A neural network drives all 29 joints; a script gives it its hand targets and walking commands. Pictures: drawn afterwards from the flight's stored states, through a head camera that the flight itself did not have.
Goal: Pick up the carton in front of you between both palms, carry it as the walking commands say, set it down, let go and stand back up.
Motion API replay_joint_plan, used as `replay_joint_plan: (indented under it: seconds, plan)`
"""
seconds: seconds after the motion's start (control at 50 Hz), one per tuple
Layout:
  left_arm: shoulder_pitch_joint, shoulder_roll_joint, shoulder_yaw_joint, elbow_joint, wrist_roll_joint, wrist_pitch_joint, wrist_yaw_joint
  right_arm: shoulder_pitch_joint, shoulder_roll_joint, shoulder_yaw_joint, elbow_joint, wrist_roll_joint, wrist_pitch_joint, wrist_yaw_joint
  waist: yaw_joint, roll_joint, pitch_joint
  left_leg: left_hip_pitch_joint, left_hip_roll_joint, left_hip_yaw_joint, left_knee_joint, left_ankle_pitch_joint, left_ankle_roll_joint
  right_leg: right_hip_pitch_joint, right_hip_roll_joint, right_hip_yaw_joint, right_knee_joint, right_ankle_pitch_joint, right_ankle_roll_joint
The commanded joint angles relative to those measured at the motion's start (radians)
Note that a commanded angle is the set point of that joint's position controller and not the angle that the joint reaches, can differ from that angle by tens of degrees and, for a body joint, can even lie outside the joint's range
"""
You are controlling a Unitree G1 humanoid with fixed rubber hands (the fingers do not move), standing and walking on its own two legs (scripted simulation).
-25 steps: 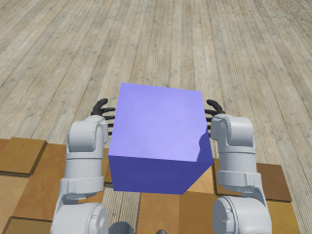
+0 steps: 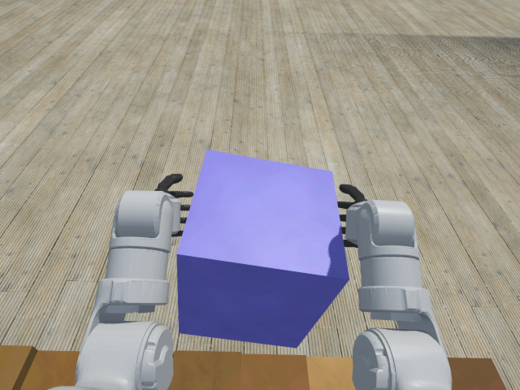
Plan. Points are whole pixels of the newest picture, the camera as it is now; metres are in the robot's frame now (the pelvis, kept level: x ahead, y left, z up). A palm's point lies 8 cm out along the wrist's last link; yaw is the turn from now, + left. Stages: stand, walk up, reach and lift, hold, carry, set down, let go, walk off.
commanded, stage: carry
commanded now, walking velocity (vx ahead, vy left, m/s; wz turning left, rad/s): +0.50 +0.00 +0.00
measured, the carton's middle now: (254, 253) +0.34 +0.01 +0.03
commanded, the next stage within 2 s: none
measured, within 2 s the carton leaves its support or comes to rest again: neither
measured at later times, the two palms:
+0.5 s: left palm (194, 126) +0.60 +0.14 +0.10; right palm (330, 127) +0.63 -0.15 +0.10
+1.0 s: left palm (186, 72) +0.86 +0.20 +0.10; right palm (296, 78) +0.85 -0.09 +0.11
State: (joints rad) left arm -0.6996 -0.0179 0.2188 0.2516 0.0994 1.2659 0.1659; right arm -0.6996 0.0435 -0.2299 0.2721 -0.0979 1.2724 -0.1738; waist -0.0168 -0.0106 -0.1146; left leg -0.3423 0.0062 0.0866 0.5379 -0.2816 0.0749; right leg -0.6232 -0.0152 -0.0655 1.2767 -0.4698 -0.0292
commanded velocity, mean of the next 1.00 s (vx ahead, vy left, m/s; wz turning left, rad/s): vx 0.50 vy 0.00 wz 0.00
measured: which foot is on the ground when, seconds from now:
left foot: down 0.00-0.32, up 0.34-0.84, down 0.86-1.00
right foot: up 0.00-0.28, down 0.30-0.86, up 0.88-1.00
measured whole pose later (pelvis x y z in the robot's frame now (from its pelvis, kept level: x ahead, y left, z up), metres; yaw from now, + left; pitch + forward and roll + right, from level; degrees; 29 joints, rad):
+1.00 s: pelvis +0.58 +0.05 +0.01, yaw -1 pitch +4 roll -2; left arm -0.27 -0.15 0.15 -0.19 0.16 1.25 0.13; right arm -0.29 0.16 -0.14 -0.18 -0.13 1.28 -0.17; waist 0.00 -0.01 -0.15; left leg -0.30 0.03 0.19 0.40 -0.18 0.08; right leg -0.45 -0.05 -0.08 1.06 -0.36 0.00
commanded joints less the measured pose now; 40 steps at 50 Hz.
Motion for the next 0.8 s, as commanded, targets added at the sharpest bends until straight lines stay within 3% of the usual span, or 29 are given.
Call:
replay_joint_plan:
  seconds: [0.0, 0.04, 0.1, 0.14, 0.18, 0.22, 0.24, 0.26, 0.28, 0.3, 0.32, 0.34, 0.36, 0.38, 0.4, 0.44, 0.48, 0.5, 0.56, 0.58, 0.62, 0.66, 0.74, 0.76, 0.78]
  plan:
    - [-0.673, -1.22, -0.513, -0.119, -0.417, -0.038, -0.26, -0.77, 1.168, 0.516, -0.193, 0.495, -0.045, 0.343, -0.027, 0.124, -0.307, 0.456, 0.271, -0.349, -0.171, 0.198, 0.134, -0.331, -0.05, 0.024, 0.056, 0.093, 0.011]
    - [-0.635, -1.232, -0.542, -0.16, -0.407, -0.048, -0.251, -0.732, 1.182, 0.539, -0.218, 0.504, -0.049, 0.348, -0.048, 0.126, -0.283, 0.473, 0.268, -0.317, -0.186, 0.267, 0.14, -0.394, -0.06, 0.004, 0.027, 0.153, 0.019]
    - [-0.614, -1.215, -0.606, -0.252, -0.403, -0.064, -0.239, -0.686, 1.173, 0.585, -0.284, 0.52, -0.061, 0.349, -0.065, 0.122, -0.265, 0.494, 0.233, -0.243, -0.173, 0.471, 0.129, -0.395, -0.044, -0.032, -0.113, 0.196, 0.014]
    - [-0.568, -1.199, -0.638, -0.287, -0.391, -0.072, -0.233, -0.668, 1.173, 0.634, -0.33, 0.534, -0.068, 0.351, -0.065, 0.141, -0.244, 0.444, 0.199, -0.18, -0.185, 0.603, 0.097, -0.27, -0.038, -0.044, -0.322, 0.324, 0.002]
    - [-0.537, -1.167, -0.668, -0.303, -0.38, -0.08, -0.223, -0.635, 1.145, 0.664, -0.344, 0.535, -0.073, 0.353, -0.061, 0.156, -0.243, 0.415, 0.168, -0.107, -0.215, 0.768, 0.067, -0.083, 0.016, -0.116, -0.543, 0.437, -0.023]
    - [-0.525, -1.148, -0.686, -0.337, -0.383, -0.084, -0.227, -0.62, 1.133, 0.702, -0.37, 0.54, -0.077, 0.351, -0.031, 0.173, -0.298, 0.417, 0.179, -0.055, -0.146, 1.037, 0.035, 0.135, 0.077, -0.166, -0.628, 0.488, -0.054]
    - [-0.489, -1.124, -0.687, -0.314, -0.379, -0.085, -0.232, -0.63, 1.113, 0.707, -0.378, 0.538, -0.078, 0.346, -0.005, 0.198, -0.349, 0.432, 0.157, -0.024, -0.041, 1.092, 0.006, 0.262, 0.107, -0.183, -0.687, 0.502, -0.053]
    - [-0.481, -1.107, -0.693, -0.321, -0.383, -0.088, -0.238, -0.614, 1.095, 0.716, -0.356, 0.53, -0.076, 0.345, 0.056, 0.189, -0.402, 0.39, 0.145, 0.026, 0.163, 1.06, -0.017, 0.462, 0.106, -0.191, -0.783, 0.524, -0.047]
    - [-0.479, -1.105, -0.696, -0.316, -0.379, -0.084, -0.243, -0.623, 1.098, 0.726, -0.349, 0.525, -0.076, 0.349, 0.09, 0.138, -0.448, 0.253, 0.117, 0.042, 0.378, 0.835, -0.025, 0.656, 0.053, -0.134, -0.829, 0.516, -0.045]
    - [-0.484, -1.098, -0.687, -0.32, -0.395, -0.082, -0.25, -0.615, 1.1, 0.732, -0.358, 0.516, -0.076, 0.352, 0.058, -0.056, -0.515, 0.013, 0.058, -0.006, 0.533, 0.079, -0.041, 0.879, -0.196, 0.181, -0.7, 0.747, -0.092]
    - [-0.447, -1.074, -0.687, -0.286, -0.385, -0.077, -0.257, -0.534, 1.085, 0.707, -0.318, 0.496, -0.065, 0.35, 0.065, -0.234, -0.643, -0.222, -0.09, -0.076, 0.86, -0.243, -0.06, 1.062, -0.39, 0.646, -0.821, 0.596, -0.294]
    - [-0.388, -1.106, -0.682, -0.256, -0.399, -0.068, -0.268, -0.499, 1.067, 0.69, -0.301, 0.475, -0.061, 0.342, 0.059, -0.166, -0.609, -0.293, -0.031, -0.166, 0.923, -0.193, -0.041, 1.002, -0.366, 0.612, -0.873, 0.454, -0.285]
    - [-0.449, -1.134, -0.698, -0.299, -0.415, -0.069, -0.279, -0.535, 1.081, 0.687, -0.328, 0.468, -0.06, 0.337, 0.071, -0.149, -0.521, -0.338, -0.009, -0.152, 0.921, -0.175, -0.036, 0.895, -0.327, 0.543, -0.885, 0.473, -0.267]
    - [-0.479, -1.158, -0.706, -0.325, -0.439, -0.065, -0.29, -0.516, 1.093, 0.677, -0.313, 0.453, -0.058, 0.331, 0.053, -0.081, -0.462, -0.356, 0.016, -0.139, 0.87, -0.147, -0.033, 0.814, -0.296, 0.47, -0.878, 0.501, -0.221]
    - [-0.51, -1.172, -0.718, -0.347, -0.454, -0.06, -0.299, -0.499, 1.114, 0.673, -0.315, 0.436, -0.062, 0.326, 0.046, -0.03, -0.43, -0.364, 0.038, -0.138, 0.815, -0.113, -0.033, 0.761, -0.28, 0.41, -0.899, 0.469, -0.203]
    - [-0.482, -1.204, -0.73, -0.373, -0.468, -0.059, -0.309, -0.467, 1.134, 0.671, -0.346, 0.414, -0.069, 0.319, 0.03, 0.013, -0.408, -0.323, 0.072, -0.125, 0.682, -0.09, -0.045, 0.681, -0.276, 0.361, -0.949, 0.41, -0.186]
    - [-0.444, -1.208, -0.734, -0.415, -0.464, -0.059, -0.321, -0.383, 1.154, 0.694, -0.353, 0.394, -0.08, 0.313, 0.027, -0.03, -0.374, -0.252, 0.063, -0.066, 0.434, -0.163, -0.073, 0.611, -0.263, 0.259, -1.009, 0.408, -0.176]
    - [-0.411, -1.201, -0.743, -0.437, -0.463, -0.061, -0.328, -0.357, 1.153, 0.709, -0.379, 0.392, -0.086, 0.311, 0.03, -0.055, -0.379, -0.234, 0.049, -0.042, 0.354, -0.141, -0.079, 0.624, -0.253, 0.232, -1.01, 0.432, -0.177]
    - [-0.256, -1.172, -0.752, -0.43, -0.439, -0.054, -0.343, -0.244, 1.156, 0.754, -0.415, 0.379, -0.091, 0.311, 0.04, -0.099, -0.358, -0.25, 0.058, -0.014, 0.258, 0.027, -0.077, 0.65, -0.242, 0.158, -0.99, 0.58, -0.162]
    - [-0.189, -1.17, -0.744, -0.402, -0.418, -0.052, -0.351, -0.224, 1.154, 0.77, -0.431, 0.375, -0.087, 0.313, 0.039, -0.12, -0.31, -0.299, 0.076, -0.019, 0.205, 0.129, -0.084, 0.675, -0.216, 0.12, -0.996, 0.579, -0.15]
    - [-0.1, -1.151, -0.748, -0.418, -0.396, -0.049, -0.355, -0.133, 1.143, 0.785, -0.459, 0.368, -0.082, 0.325, 0.043, -0.103, -0.257, -0.335, 0.067, -0.002, 0.126, 0.166, -0.092, 0.724, -0.207, 0.105, -0.989, 0.67, -0.135]
    - [-0.018, -1.151, -0.741, -0.445, -0.377, -0.051, -0.357, -0.079, 1.133, 0.803, -0.498, 0.377, -0.068, 0.339, 0.051, -0.075, -0.209, -0.307, 0.062, 0.011, 0.015, 0.226, -0.1, 0.721, -0.206, 0.08, -1.018, 0.665, -0.132]
    - [-0.031, -1.115, -0.741, -0.465, -0.383, -0.041, -0.348, -0.125, 1.078, 0.804, -0.545, 0.424, -0.04, 0.351, 0.05, -0.136, -0.175, -0.187, 0.048, 0.046, -0.118, 0.279, -0.082, 0.699, -0.202, 0.042, -0.997, 0.634, -0.098]
    - [-0.028, -1.111, -0.749, -0.457, -0.388, -0.037, -0.345, -0.134, 1.057, 0.797, -0.561, 0.429, -0.033, 0.355, 0.048, -0.129, -0.165, -0.128, 0.054, 0.052, -0.143, 0.27, -0.071, 0.682, -0.209, 0.057, -0.975, 0.627, -0.088]
    - [-0.05, -1.111, -0.761, -0.465, -0.396, -0.034, -0.342, -0.138, 1.047, 0.787, -0.549, 0.432, -0.026, 0.357, 0.042, -0.101, -0.169, -0.058, 0.048, 0.071, -0.188, 0.276, -0.067, 0.663, -0.2, 0.024, -0.926, 0.609, -0.072]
